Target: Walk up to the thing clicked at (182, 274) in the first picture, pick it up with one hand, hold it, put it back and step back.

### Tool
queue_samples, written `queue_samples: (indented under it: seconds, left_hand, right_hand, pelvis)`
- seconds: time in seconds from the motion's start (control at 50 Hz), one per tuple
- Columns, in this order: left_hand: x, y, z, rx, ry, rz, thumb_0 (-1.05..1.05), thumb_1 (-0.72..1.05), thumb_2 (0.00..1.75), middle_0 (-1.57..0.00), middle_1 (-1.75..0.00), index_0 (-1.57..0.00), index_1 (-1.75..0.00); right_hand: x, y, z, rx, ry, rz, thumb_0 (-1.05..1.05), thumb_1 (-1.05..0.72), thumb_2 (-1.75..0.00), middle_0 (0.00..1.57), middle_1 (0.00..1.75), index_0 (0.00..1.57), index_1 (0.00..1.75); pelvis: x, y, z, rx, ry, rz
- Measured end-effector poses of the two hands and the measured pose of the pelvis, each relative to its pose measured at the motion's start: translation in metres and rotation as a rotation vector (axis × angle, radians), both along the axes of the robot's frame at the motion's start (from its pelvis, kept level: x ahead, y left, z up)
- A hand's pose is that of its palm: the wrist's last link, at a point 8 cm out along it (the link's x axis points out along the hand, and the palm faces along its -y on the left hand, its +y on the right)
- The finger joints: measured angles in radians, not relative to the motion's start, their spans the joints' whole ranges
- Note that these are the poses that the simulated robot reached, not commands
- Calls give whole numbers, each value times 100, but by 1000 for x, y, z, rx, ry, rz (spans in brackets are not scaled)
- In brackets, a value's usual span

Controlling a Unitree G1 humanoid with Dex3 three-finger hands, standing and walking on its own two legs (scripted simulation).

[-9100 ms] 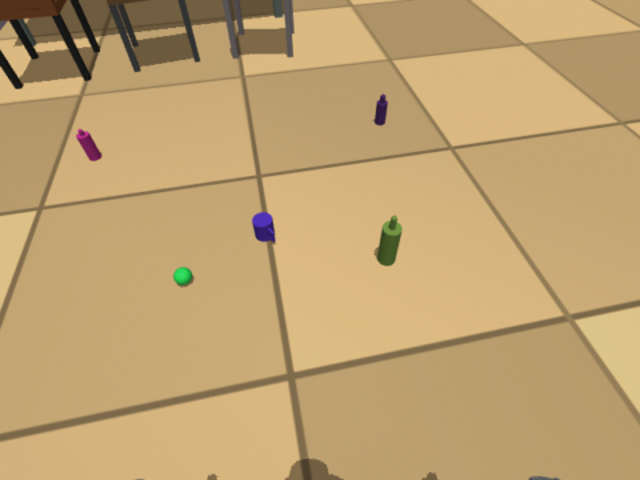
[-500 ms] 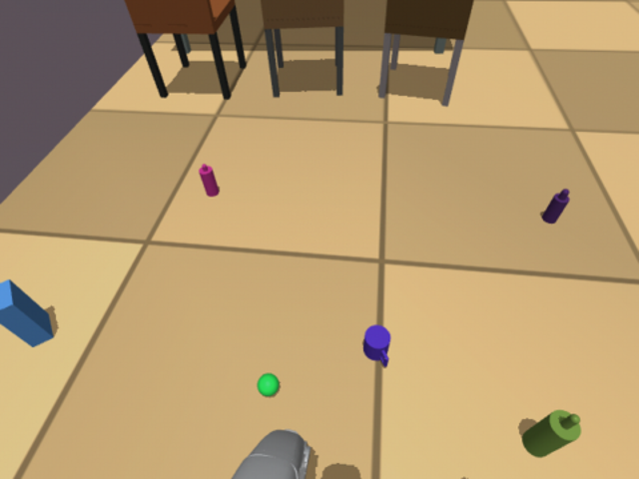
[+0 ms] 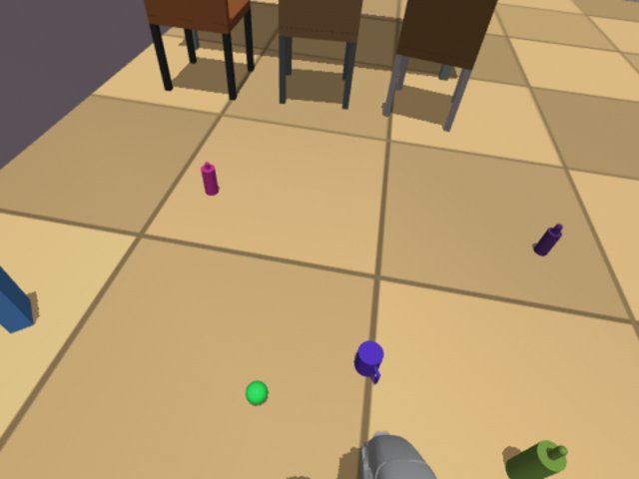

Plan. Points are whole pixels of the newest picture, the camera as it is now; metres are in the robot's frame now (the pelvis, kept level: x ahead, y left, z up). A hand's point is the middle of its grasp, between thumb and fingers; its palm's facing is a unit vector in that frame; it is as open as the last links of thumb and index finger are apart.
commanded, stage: walk up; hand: left
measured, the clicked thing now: (256, 392) +0.48 +0.15 -0.74
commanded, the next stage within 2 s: stand in 1.90 s
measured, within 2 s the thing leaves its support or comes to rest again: neither
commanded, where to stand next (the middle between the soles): +0.10 -0.04 m, yaw +0 degrees
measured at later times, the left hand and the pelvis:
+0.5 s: hand out of the picture +0.14 +0.24 -0.16, palm faces -0.01 -0.89 -0.46, open 7.3 cm; pelvis +0.05 -0.03 -0.03, yaw +2 degrees
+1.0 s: hand out of the picture +0.05 +0.28 -0.16, palm faces -0.12 -0.93 -0.35, open 7.3 cm; pelvis +0.01 -0.01 +0.00, yaw -4 degrees
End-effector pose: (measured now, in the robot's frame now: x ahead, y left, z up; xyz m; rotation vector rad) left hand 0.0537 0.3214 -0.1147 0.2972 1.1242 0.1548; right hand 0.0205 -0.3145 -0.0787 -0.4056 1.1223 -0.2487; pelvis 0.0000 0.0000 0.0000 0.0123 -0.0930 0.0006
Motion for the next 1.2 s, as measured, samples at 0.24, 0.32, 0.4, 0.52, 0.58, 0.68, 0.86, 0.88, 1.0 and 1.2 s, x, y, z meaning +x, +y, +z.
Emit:
queue_samples:
  seconds: [0.24,0.32,0.4,0.52,0.58,0.68,0.86,0.88,1.0,1.2]
  left_hand:
    - [74,-55,0,77,21,-20,1,91,90,-20,-30,-21,-30]
    - [86,-73,6,75,0,-23,1,91,90,-20,-30,-21,-30]
    - [88,-69,6,105,-13,-13,0,90,90,-21,-30,-21,-30]
    - [74,-32,-3,168,-3,18,0,90,90,-21,-30,-21,-30]
    - [68,-6,-14,178,-3,22,0,90,90,-21,-30,-21,-30]
    - [56,22,-30,164,11,52,1,91,90,-20,-30,-21,-30]
    - [5,19,-28,67,158,9,1,91,90,-20,-30,-21,-30]
    - [0,18,-26,61,175,2,1,91,90,-20,-30,-21,-30]
    - [-2,1,-12,51,186,-35,1,91,90,-20,-30,-21,-30]
    - [0,-42,17,183,80,-31,0,91,90,-20,-30,-21,-30]
  right_hand:
    - [55,-57,-46,34,109,-26,1,-90,-90,21,30,20,30]
    - [80,-51,-58,75,126,13,1,-90,-90,20,30,20,30]
    - [104,-44,-64,92,123,42,1,-90,-90,20,30,20,30]
    - [129,-31,-64,68,72,54,1,-90,-90,20,30,20,30]
    - [128,-20,-62,38,44,53,1,-90,-90,20,30,20,30]
    - [99,2,-55,7,51,45,0,-90,-90,20,30,20,30]
    - [45,4,-17,-24,21,-30,1,-90,-90,21,30,21,30]
    - [38,0,-12,-31,13,-44,1,-90,-90,21,30,21,30]
    - [-5,-35,3,-54,37,-102,1,-90,-90,21,30,21,30]
    - [-6,-93,-45,25,110,-137,1,-90,-90,20,30,20,30]
  pelvis:
    - [52,-46,-19,-20,50,-6]
    - [57,-50,-16,-2,53,13]
    - [60,-49,-19,-12,57,22]
    - [47,-30,-29,-24,53,31]
    - [36,-13,-39,-26,56,38]
    - [17,6,-42,-19,31,26]
    - [8,8,-16,-26,57,-37]
    - [9,7,-14,-26,55,-48]
    - [11,-12,-4,-36,39,-79]
    - [17,-62,-18,-25,24,-83]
